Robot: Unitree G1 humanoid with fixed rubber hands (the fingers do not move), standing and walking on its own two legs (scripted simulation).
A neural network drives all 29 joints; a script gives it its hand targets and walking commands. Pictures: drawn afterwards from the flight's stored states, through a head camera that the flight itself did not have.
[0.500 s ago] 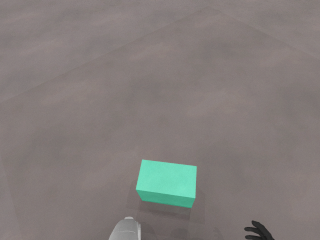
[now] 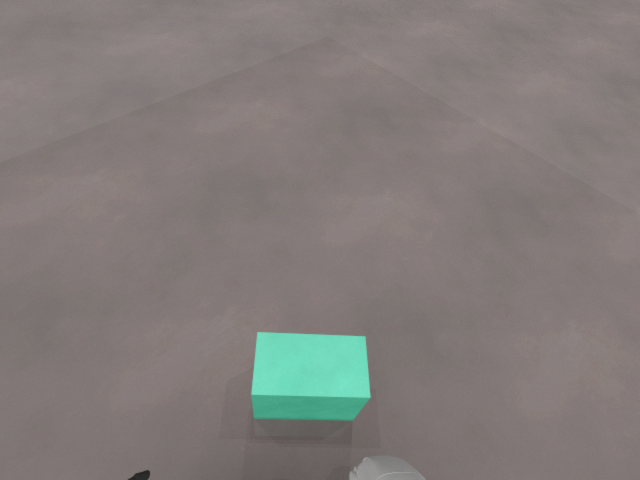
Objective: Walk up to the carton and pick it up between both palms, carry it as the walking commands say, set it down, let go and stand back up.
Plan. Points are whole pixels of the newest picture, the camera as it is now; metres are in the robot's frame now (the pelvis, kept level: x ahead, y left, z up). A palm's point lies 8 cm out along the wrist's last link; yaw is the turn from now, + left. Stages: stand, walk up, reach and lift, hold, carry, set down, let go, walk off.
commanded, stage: walk up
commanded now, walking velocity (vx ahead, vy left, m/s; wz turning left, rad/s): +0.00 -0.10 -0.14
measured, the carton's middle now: (307, 378) +0.43 -0.04 -0.66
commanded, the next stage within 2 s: none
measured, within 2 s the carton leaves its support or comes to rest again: neither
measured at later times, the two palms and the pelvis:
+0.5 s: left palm out of the picture +0.02 +0.16 -0.15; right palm out of the picture +0.00 -0.29 -0.15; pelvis +0.00 -0.06 -0.01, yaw -1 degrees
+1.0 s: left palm out of the picture +0.02 +0.23 -0.16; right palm out of the picture +0.07 -0.22 -0.15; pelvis +0.06 +0.00 -0.01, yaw -2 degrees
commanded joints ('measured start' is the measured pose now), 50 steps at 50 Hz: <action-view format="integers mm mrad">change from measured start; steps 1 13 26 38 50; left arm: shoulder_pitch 3 -2 176 245 279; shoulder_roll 25 30 -29 -10 -54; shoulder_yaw -6 -33 -18 -22 -46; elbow -42 18 128 176 232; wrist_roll -4 -11 -23 -22 -12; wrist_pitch -15 -121 -124 -137 -100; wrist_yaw -5 40 64 61 71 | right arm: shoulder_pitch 52 39 26 22 -22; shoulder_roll -201 -75 -43 3 -22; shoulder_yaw -43 -16 -17 3 -8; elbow -15 33 106 121 143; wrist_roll -12 19 27 40 39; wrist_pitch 0 31 -5 -37 -4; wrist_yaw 6 39 8 34 2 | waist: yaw -18 -22 28 -9 37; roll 290 -159 94 -40 99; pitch -52 66 -21 73 3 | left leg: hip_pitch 96 -97 174 165 146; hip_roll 229 -71 6 -108 17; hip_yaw -237 -122 -131 -10 -157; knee -216 259 -90 -71 -147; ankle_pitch -95 -190 265 101 137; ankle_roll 143 -3 19 -4 38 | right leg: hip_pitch -10 214 296 240 273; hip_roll -26 -218 -104 -182 -118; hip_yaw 13 166 39 49 42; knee -138 -826 -675 -702 -676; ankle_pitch -22 56 322 397 209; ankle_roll -22 -154 -92 -126 -71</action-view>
